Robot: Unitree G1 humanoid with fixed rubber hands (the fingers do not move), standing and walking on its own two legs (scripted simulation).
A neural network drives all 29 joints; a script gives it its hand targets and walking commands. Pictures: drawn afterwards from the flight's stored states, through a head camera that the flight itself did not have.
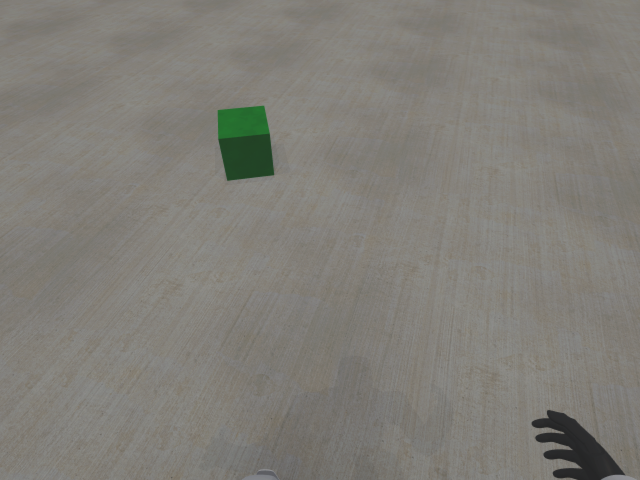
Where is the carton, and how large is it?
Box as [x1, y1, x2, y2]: [218, 106, 273, 180]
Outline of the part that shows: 263,106 218,110 218,139 227,180 273,174 269,132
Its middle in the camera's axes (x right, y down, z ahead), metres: -0.39 -0.49 +2.05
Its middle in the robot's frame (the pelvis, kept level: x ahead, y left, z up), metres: +1.82 +0.47 -0.64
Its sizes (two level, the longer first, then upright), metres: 0.292 0.246 0.248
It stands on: the floor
